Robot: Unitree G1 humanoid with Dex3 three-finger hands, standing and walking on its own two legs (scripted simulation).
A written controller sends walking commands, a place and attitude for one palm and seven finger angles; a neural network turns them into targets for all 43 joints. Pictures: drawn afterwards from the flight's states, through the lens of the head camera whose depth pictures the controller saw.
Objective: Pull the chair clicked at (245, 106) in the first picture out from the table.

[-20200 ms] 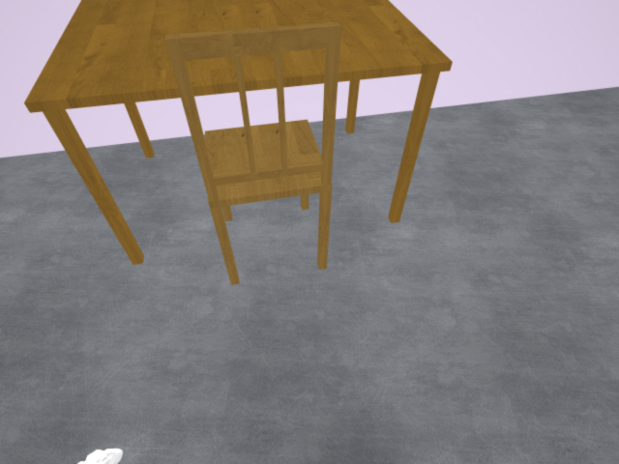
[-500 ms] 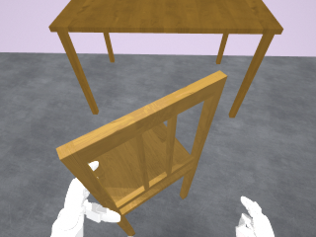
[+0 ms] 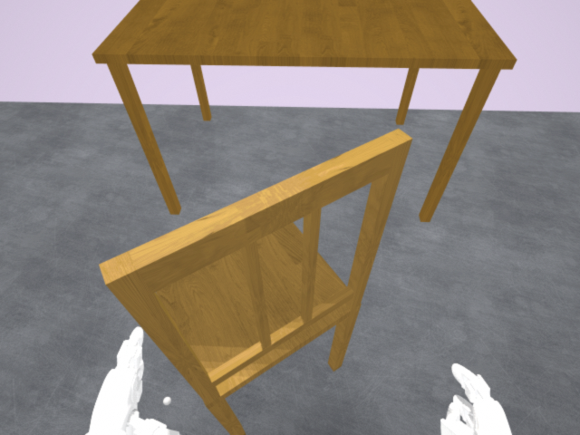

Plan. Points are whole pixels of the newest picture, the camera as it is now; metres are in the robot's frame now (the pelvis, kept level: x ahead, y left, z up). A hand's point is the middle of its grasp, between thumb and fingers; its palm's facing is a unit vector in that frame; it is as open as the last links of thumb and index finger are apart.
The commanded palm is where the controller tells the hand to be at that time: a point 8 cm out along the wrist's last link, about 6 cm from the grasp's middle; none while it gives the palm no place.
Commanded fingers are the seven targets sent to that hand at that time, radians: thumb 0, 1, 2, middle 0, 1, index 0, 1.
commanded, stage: draw the fingers out of the gap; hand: left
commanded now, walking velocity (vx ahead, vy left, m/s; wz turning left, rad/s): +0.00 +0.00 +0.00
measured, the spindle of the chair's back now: (258, 302) +0.32 +0.06 -0.02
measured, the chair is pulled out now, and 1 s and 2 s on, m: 0.59 0.59 0.59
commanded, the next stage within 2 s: draw the hand back to the body in 0.46 s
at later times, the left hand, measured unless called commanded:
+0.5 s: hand out of the picture +0.12 +0.16 -0.03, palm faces +0.11 -0.98 -0.19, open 17.5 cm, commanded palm +0.08 +0.21 -0.01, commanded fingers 0.00 -0.55 0.20 0.00 0.00 0.00 0.00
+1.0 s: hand out of the picture +0.13 +0.17 +0.06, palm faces +0.02 -1.00 -0.09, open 17.5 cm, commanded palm +0.08 +0.24 +0.08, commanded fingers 0.00 -0.48 0.23 -0.01 -0.01 -0.01 -0.01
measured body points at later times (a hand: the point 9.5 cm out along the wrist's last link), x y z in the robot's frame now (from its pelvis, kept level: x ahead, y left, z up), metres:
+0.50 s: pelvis -0.01 +0.00 -0.01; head +0.01 -0.01 +0.44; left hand +0.11 +0.21 -0.02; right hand +0.17 -0.24 -0.08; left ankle +0.01 +0.14 -0.69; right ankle -0.03 -0.12 -0.69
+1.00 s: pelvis -0.02 +0.00 -0.03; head +0.00 -0.02 +0.42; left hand +0.12 +0.23 +0.07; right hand +0.17 -0.23 -0.10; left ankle +0.01 +0.14 -0.69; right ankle -0.03 -0.12 -0.69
